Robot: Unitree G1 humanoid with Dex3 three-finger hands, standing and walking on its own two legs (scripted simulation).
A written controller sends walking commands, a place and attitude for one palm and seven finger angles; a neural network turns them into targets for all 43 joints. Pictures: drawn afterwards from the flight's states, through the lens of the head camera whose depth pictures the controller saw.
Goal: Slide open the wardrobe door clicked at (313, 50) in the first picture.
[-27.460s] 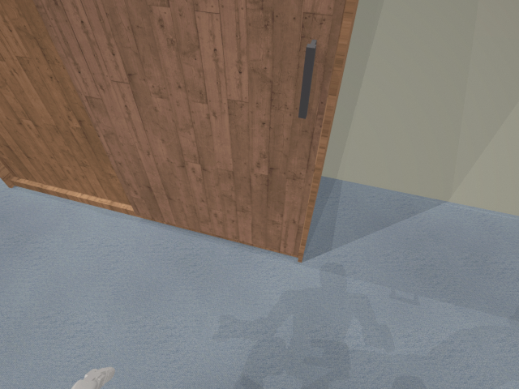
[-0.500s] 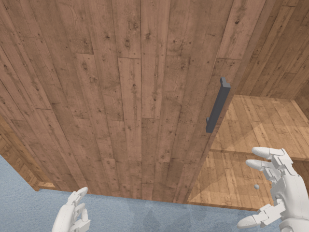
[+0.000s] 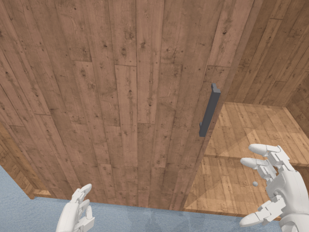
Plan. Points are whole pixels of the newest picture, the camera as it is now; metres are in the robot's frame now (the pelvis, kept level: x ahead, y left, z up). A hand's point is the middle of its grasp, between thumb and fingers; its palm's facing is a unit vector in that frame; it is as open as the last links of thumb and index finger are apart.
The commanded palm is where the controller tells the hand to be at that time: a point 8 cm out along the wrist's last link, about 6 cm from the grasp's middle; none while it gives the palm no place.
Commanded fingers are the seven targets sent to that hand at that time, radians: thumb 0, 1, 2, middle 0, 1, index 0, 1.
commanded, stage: draw the hand back to the body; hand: right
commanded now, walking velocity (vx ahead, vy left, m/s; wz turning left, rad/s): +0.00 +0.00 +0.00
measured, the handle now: (207, 111) +0.44 -0.14 +0.12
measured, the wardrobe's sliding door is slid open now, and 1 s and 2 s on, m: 0.62 0.62 0.62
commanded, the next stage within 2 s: step back with the hand held close in 1.24 s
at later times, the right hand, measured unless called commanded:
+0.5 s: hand (282, 178) +0.20 -0.24 +0.15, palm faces +0.36 +0.87 -0.33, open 12.4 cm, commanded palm +0.16 -0.28 +0.17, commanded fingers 0.00 -0.28 -0.60 0.22 0.66 0.22 0.66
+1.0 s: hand (305, 166) +0.21 -0.27 +0.18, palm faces +0.45 +0.82 -0.36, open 7.8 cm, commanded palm +0.17 -0.30 +0.19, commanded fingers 0.00 -0.90 -0.90 0.20 0.30 0.20 0.30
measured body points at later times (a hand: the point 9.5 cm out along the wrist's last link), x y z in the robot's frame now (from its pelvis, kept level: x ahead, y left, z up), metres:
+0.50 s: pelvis +0.01 +0.00 +0.02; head -0.01 +0.01 +0.47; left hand +0.19 +0.22 -0.06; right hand +0.18 -0.29 +0.17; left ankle +0.00 +0.11 -0.72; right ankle +0.04 -0.11 -0.72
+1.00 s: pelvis +0.03 -0.01 +0.03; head +0.00 +0.00 +0.47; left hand +0.22 +0.21 -0.05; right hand +0.18 -0.31 +0.20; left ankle +0.00 +0.11 -0.72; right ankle +0.04 -0.11 -0.72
